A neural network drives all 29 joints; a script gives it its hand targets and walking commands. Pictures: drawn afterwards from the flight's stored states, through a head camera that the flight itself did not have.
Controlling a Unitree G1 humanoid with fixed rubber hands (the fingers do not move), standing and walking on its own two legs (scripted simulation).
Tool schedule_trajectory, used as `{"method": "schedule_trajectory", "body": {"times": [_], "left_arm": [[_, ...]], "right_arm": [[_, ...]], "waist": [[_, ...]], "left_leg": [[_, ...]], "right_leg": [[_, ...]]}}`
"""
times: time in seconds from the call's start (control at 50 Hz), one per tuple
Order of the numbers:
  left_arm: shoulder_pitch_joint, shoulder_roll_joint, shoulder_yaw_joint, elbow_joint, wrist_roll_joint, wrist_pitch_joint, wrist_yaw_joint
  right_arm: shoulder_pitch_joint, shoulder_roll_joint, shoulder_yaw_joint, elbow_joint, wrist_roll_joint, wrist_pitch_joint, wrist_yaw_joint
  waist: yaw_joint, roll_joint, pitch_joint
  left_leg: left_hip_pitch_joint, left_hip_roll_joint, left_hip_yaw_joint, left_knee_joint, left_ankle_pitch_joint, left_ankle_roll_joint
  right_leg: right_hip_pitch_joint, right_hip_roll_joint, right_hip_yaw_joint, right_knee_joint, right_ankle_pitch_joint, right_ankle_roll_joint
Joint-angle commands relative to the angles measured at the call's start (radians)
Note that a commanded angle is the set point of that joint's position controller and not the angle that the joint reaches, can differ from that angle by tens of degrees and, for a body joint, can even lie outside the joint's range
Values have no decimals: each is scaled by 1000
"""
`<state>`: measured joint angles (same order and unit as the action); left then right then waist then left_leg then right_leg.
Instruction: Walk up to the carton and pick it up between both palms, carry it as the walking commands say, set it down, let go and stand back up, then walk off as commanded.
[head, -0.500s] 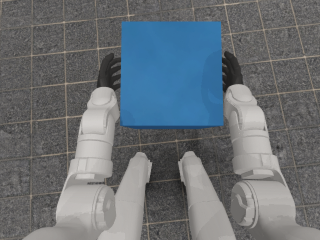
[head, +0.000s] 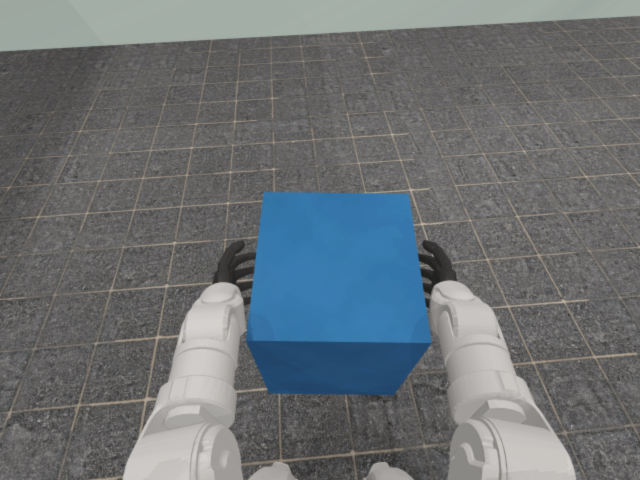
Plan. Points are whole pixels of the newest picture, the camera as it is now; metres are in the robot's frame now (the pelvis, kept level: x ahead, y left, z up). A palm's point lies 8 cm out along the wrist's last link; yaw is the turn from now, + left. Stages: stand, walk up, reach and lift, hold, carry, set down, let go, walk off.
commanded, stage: reach and lift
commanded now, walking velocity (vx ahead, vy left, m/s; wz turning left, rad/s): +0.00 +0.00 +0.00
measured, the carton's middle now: (333, 301) +0.37 +0.00 -0.04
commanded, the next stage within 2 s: hold in 1.64 s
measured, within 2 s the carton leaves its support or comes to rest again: neither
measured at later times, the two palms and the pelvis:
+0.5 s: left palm (217, 283) +0.34 +0.15 +0.06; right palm (449, 291) +0.34 -0.14 +0.05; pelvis +0.06 +0.01 +0.04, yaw +0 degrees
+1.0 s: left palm (210, 295) +0.32 +0.15 +0.07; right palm (452, 291) +0.33 -0.14 +0.06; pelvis +0.03 -0.01 +0.03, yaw +0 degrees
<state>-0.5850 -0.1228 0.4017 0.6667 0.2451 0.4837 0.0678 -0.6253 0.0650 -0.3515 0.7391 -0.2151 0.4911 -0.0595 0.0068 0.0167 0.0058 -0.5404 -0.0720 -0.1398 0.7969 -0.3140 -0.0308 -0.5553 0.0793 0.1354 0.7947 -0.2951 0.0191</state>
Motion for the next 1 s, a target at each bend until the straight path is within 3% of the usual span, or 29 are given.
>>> {"method": "schedule_trajectory", "body": {"times": [0.0, 0.02, 0.08, 0.1, 0.12, 0.18, 0.2, 0.22, 0.24, 0.26, 0.32, 0.34, 0.36, 0.38, 0.44, 0.46, 0.5, 0.54, 0.56, 0.58, 0.62, 0.64, 0.66, 0.72, 0.74, 0.8, 0.88, 0.96, 0.98], "left_arm": [[-730, -1087, -556, -97, -212, -42, -280], [-723, -996, -507, -72, -182, -26, -272], [-651, -1081, -602, -133, -234, -18, -265], [-573, -1067, -576, -125, -198, -3, -261], [-568, -1029, -554, -94, -187, 5, -257], [-533, -1126, -736, -300, -296, 1, -254], [-513, -1103, -754, -320, -308, 6, -246], [-455, -1061, -700, -310, -258, 18, -244], [-527, -1112, -817, -403, -331, 22, -230], [-496, -1080, -809, -418, -327, 31, -229], [-358, -1081, -814, -368, -330, 56, -233], [-443, -1116, -912, -538, -385, 56, -229], [-398, -1113, -912, -514, -392, 73, -232], [-401, -1111, -914, -561, -398, 89, -225], [-330, -1064, -853, -485, -344, 122, -229], [-269, -1100, -877, -494, -361, 121, -233], [-265, -1094, -884, -510, -354, 139, -239], [-371, -1054, -909, -636, -368, 149, -237], [-307, -1059, -888, -549, -341, 172, -231], [-295, -1060, -873, -506, -326, 181, -246], [-324, -1016, -803, -492, -302, 188, -252], [-372, -1017, -839, -522, -326, 183, -256], [-318, -1042, -814, -485, -319, 189, -255], [-357, -1017, -801, -485, -307, 202, -271], [-389, -1028, -810, -500, -326, 195, -278], [-488, -1003, -817, -503, -315, 185, -290], [-567, -967, -764, -408, -318, 184, -310], [-735, -944, -811, -522, -380, 154, -323], [-691, -999, -834, -494, -384, 173, -316]], "right_arm": [[-728, 1130, 533, -191, 211, -53, 261], [-645, 1159, 480, -54, 217, -17, 265], [-618, 1106, 541, -202, 224, -26, 261], [-573, 1157, 586, -210, 246, -9, 261], [-483, 1105, 495, -90, 195, 10, 265], [-526, 1150, 720, -428, 326, -22, 269], [-530, 1132, 723, -444, 341, -8, 271], [-494, 1105, 701, -403, 303, 8, 275], [-454, 1092, 708, -397, 329, 18, 275], [-384, 1084, 692, -407, 297, 31, 274], [-360, 1049, 734, -486, 309, 51, 277], [-323, 1098, 774, -531, 325, 51, 281], [-302, 1114, 812, -548, 365, 77, 279], [-262, 1054, 774, -542, 339, 99, 281], [-333, 1058, 822, -603, 357, 112, 279], [-306, 1057, 859, -654, 370, 117, 276], [-283, 1050, 826, -654, 346, 136, 280], [-312, 1062, 832, -665, 366, 158, 279], [-300, 1074, 851, -659, 358, 175, 279], [-372, 1042, 837, -699, 357, 163, 281], [-361, 1035, 787, -630, 323, 186, 282], [-326, 1050, 782, -582, 314, 194, 282], [-342, 1058, 804, -574, 327, 198, 285], [-311, 1101, 773, -530, 298, 209, 282], [-353, 1127, 764, -525, 287, 203, 277], [-476, 1125, 780, -574, 321, 184, 276], [-536, 1134, 726, -465, 285, 184, 254], [-571, 1204, 774, -495, 341, 178, 250], [-578, 1186, 767, -526, 340, 177, 240]], "waist": [[-20, -54, -626], [6, -39, -451], [-51, -69, -490], [24, -15, -507], [-27, -6, -373], [-1, -8, -651], [-19, 21, -573], [11, 7, -510], [-60, 49, -572], [-67, 11, -497], [-58, -28, -422], [-66, 16, -602], [-47, -28, -483], [-71, 12, -484], [-7, -12, -467], [-3, -1, -488], [-40, -12, -417], [-21, 16, -453], [-6, -33, -443], [2, 7, -414], [8, -22, -326], [-16, -32, -307], [18, -50, -329], [13, -32, -279], [3, -96, -344], [18, 5, -322], [-6, -63, -307], [18, -28, -434], [-13, -29, -467]], "left_leg": [[246, -25, 70, -191, 68, 26], [192, -13, 86, -220, 34, 42], [294, -20, 49, -261, 181, 24], [313, -37, 70, -287, 174, 28], [263, -22, 67, -289, 182, 23], [431, -44, 59, -270, 462, 5], [435, -28, 26, -294, 540, 2], [404, -32, 33, -296, 491, 7], [490, -8, 13, -307, 539, -15], [489, -23, 9, -313, 539, -22], [469, -7, 17, -326, 606, -30], [614, -14, 16, -321, 682, -39], [545, -10, 18, -333, 691, -31], [576, 6, 4, -354, 660, -48], [541, -9, 28, -365, 549, -21], [563, -4, 21, -367, 647, -28], [583, 3, 18, -374, 603, -26], [580, -6, 27, -387, 562, -20], [571, 2, 20, -381, 509, -11], [546, -14, 29, -389, 479, -11], [473, -16, 42, -411, 297, 5], [486, -10, 33, -419, 284, -1], [501, -6, 38, -423, 314, 1], [482, -26, 64, -427, 267, 14], [503, -15, 62, -403, 243, 18], [431, -26, 67, -400, 173, 14], [376, -29, 74, -373, 5, 23], [422, -28, 83, -342, 105, 22], [439, -31, 82, -342, 141, 15]], "right_leg": [[381, -2, -56, -210, 58, -22], [354, -16, -37, -233, 9, -2], [454, 8, -56, -247, 178, -21], [499, -2, -53, -272, 180, -17], [413, -10, -53, -274, 197, -11], [614, 18, -49, -259, 483, -12], [565, 16, -51, -265, 466, -5], [552, 13, -45, -277, 457, 0], [506, 21, -53, -286, 404, -13], [508, 26, -47, -302, 419, -19], [494, 27, -47, -321, 449, -9], [554, 37, -53, -330, 494, -13], [557, 33, -49, -341, 514, -7], [562, 30, -48, -349, 449, -19], [577, 20, -60, -358, 435, -7], [582, 25, -51, -358, 473, -14], [556, 28, -50, -378, 461, -18], [542, 24, -57, -384, 424, -10], [560, 28, -52, -382, 416, -12], [558, 15, -47, -393, 417, -13], [548, 10, -55, -395, 306, -8], [516, 11, -53, -406, 296, -19], [539, 12, -63, -406, 302, -14], [536, -2, -50, -428, 302, -2], [534, 2, -42, -418, 264, 1], [536, 2, -39, -403, 209, 0], [505, -14, -15, -413, -29, -3], [524, -14, 9, -386, 43, 3], [542, -5, 0, -389, 88, 2]]}}
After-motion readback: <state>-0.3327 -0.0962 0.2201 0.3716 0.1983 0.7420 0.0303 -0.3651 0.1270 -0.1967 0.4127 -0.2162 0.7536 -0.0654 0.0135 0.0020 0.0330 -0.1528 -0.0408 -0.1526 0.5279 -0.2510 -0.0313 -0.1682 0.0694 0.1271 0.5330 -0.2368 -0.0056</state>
